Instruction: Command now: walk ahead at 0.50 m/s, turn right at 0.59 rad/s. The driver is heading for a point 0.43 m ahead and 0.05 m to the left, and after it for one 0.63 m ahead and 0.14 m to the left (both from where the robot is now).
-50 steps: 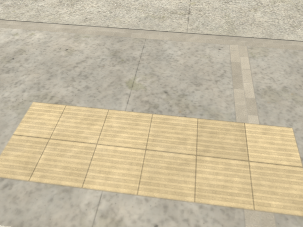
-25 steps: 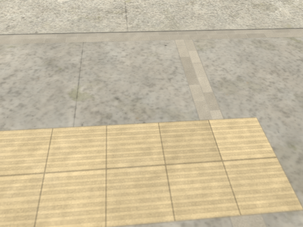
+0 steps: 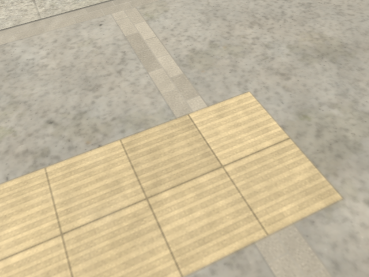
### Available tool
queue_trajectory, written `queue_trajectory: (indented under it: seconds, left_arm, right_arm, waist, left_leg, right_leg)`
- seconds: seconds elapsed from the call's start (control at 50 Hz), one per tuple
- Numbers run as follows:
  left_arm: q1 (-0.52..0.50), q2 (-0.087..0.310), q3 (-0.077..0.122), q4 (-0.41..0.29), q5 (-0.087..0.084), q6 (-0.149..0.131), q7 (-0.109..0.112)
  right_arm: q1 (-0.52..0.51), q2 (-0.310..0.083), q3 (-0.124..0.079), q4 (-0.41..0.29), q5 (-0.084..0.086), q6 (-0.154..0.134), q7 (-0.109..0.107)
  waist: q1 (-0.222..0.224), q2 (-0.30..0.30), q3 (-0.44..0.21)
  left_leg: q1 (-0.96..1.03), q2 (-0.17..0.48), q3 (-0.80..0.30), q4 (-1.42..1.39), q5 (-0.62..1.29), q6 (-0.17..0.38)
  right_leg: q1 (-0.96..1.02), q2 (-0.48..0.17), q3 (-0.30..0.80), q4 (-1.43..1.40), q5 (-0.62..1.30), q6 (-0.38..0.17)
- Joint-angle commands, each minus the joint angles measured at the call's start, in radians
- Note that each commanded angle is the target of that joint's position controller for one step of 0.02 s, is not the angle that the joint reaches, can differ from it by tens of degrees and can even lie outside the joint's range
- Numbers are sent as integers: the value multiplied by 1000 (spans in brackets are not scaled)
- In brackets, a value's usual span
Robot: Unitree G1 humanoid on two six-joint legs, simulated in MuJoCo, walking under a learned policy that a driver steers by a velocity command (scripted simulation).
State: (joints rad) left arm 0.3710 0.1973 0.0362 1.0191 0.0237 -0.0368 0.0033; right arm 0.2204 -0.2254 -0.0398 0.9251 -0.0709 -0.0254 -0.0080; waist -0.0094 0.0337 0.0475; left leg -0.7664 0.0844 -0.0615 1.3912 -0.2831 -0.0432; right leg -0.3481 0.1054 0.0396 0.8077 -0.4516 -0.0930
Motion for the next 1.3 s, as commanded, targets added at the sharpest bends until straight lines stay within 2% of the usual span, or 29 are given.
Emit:
queue_trajectory:
  seconds: [0.02,0.06,0.14,0.2,0.24,0.26,0.28,0.32,0.34,0.36,0.38,0.4,0.42,0.44,0.48,0.54,0.6,0.68,0.72,0.74,0.76,0.78,0.82,0.84,0.92,1.04,1.08,1.12,1.3]
  left_arm:
    - [22,133,25,-48,-5,-31,18]
    - [-16,105,20,-61,-32,-36,23]
    - [68,101,13,-66,-13,-41,30]
    - [127,113,16,-74,15,-36,42]
    - [111,99,12,-74,22,-28,59]
    - [92,115,17,-69,43,-16,73]
    - [74,133,24,-62,49,-13,76]
    - [127,85,34,-35,45,-16,45]
    - [193,27,35,-3,10,-25,22]
    - [236,17,34,-40,-19,-35,28]
    - [165,38,32,-55,-20,-39,43]
    - [68,38,24,-81,6,-37,40]
    - [7,31,12,-124,19,-35,20]
    - [-129,47,16,-130,47,-29,4]
    - [-219,30,5,-164,27,-19,-19]
    - [-216,-21,-26,-158,23,-19,-28]
    - [-258,-2,-41,-143,-13,-29,-21]
    - [-300,9,-49,-123,-7,-36,-9]
    - [-183,22,-44,-73,-4,-58,3]
    - [-79,75,-31,-46,9,-74,8]
    - [25,113,-15,-29,3,-63,13]
    - [16,48,-27,-39,-33,-46,9]
    - [-149,17,-39,-65,-29,-31,18]
    - [-195,7,-43,-72,-19,-26,28]
    - [-190,25,-38,-56,-11,-30,34]
    - [-153,53,-20,-27,-29,6,30]
    - [-107,43,-11,-17,-35,18,21]
    - [-90,33,-9,1,-25,22,19]
    - [-33,14,-17,56,-18,21,18]
  right_arm:
    - [99,-94,-33,-9,16,4,21]
    - [-41,-71,-21,-72,2,0,37]
    - [-145,-57,-17,-120,3,0,50]
    - [-247,-65,-18,-162,30,-28,64]
    - [-224,-45,-12,-155,78,-41,61]
    - [-149,-67,-27,-124,107,-42,59]
    - [-43,-108,-45,-91,109,-37,56]
    - [262,-186,-78,61,73,-27,53]
    - [430,-180,-74,129,43,-35,61]
    - [451,-175,-65,152,23,-44,68]
    - [440,-128,-52,140,39,-47,68]
    - [404,-97,-40,120,40,-50,59]
    - [339,-185,-64,91,36,-45,23]
    - [300,-70,-32,92,35,-55,11]
    - [179,-20,2,85,26,-80,3]
    - [195,-52,-3,82,60,-83,-6]
    - [275,-29,6,102,92,-74,0]
    - [372,0,14,140,58,-41,-9]
    - [374,-17,9,145,55,-37,-12]
    - [393,-18,10,135,56,-46,-10]
    - [535,61,25,151,94,-38,-13]
    - [503,27,18,160,100,-15,-17]
    - [330,9,3,121,34,14,-12]
    - [287,30,5,113,28,25,-10]
    - [315,86,19,153,42,57,-18]
    - [221,46,19,158,32,59,-24]
    - [199,3,18,155,32,50,-26]
    - [180,20,24,160,45,35,-22]
    - [159,10,23,154,55,20,-25]
  waist:
    - [-45,-103,-79]
    - [-25,-97,-26]
    - [42,-139,30]
    - [104,-120,96]
    - [115,-135,129]
    - [81,-144,127]
    - [26,-133,83]
    - [-63,33,-54]
    - [-88,166,-128]
    - [-24,272,-152]
    - [-57,257,-158]
    - [-67,206,-137]
    - [-47,318,-194]
    - [-49,152,-91]
    - [52,41,53]
    - [49,170,1]
    - [7,113,-40]
    - [-29,38,-17]
    - [25,18,-32]
    - [45,-46,-106]
    - [40,-186,-292]
    - [73,-170,-404]
    - [15,-74,-175]
    - [-9,-79,-97]
    - [-52,-103,-100]
    - [-41,-102,-30]
    - [-1,-10,54]
    - [6,37,60]
    - [19,-2,38]
  left_leg:
    - [18,-2,-17,-190,493,-15]
    - [83,-6,-12,-426,710,10]
    - [96,-31,-37,-600,702,27]
    - [66,-9,-83,-783,704,35]
    - [181,33,-81,-985,718,49]
    - [274,101,-125,-1085,755,71]
    - [388,122,-93,-1132,769,86]
    - [773,48,2,-1151,698,66]
    - [1013,81,-7,-914,902,71]
    - [1180,135,-81,-688,983,60]
    - [1169,189,-168,-757,936,70]
    - [1129,209,-234,-817,732,141]
    - [1017,324,-468,-963,85,270]
    - [841,290,-486,-1022,11,258]
    - [473,189,-348,-1053,265,197]
    - [311,63,-93,-1125,709,173]
    - [491,59,-61,-1096,826,141]
    - [690,70,-85,-1008,835,133]
    - [702,43,-65,-863,815,125]
    - [593,17,-36,-732,641,118]
    - [409,-43,-1,-494,113,83]
    - [401,-124,39,-330,-402,75]
    - [346,-96,12,-339,-328,76]
    - [377,-76,10,-399,-269,69]
    - [545,-86,44,-603,-167,44]
    - [685,-63,37,-914,67,57]
    - [562,-3,-45,-986,-51,80]
    - [457,12,-72,-1056,-93,80]
    - [476,15,-79,-1094,-36,97]
  right_leg:
    - [-45,-241,377,-152,500,-186]
    - [-139,-178,374,-159,105,-172]
    - [-71,-152,404,-44,-23,-190]
    - [9,-150,430,45,-57,-185]
    - [14,-146,408,82,18,-162]
    - [25,-172,453,142,11,-164]
    - [29,-177,436,230,76,-162]
    - [-55,-32,203,675,15,-108]
    - [-276,117,75,1106,-418,-51]
    - [-587,76,42,1310,-440,-32]
    - [-741,23,-1,1353,-330,-25]
    - [-869,-2,-52,1344,-225,-36]
    - [-880,-82,-31,1205,-144,-25]
    - [-854,-148,13,1125,-4,-19]
    - [-643,-182,19,663,243,33]
    - [-211,-122,-93,151,449,61]
    - [-104,-81,-105,-74,547,31]
    - [-70,-61,-97,-232,437,2]
    - [95,-72,-72,-394,551,-16]
    - [304,-191,27,-327,955,-51]
    - [601,-433,222,-220,1407,-215]
    - [573,-530,343,-278,1381,-309]
    - [294,-438,305,-432,887,-248]
    - [172,-397,250,-485,802,-207]
    - [45,-295,124,-520,670,-120]
    - [-106,-239,150,-575,-16,-6]
    - [-88,-179,102,-563,19,39]
    - [52,-164,63,-475,164,41]
    - [137,-169,51,-443,272,48]
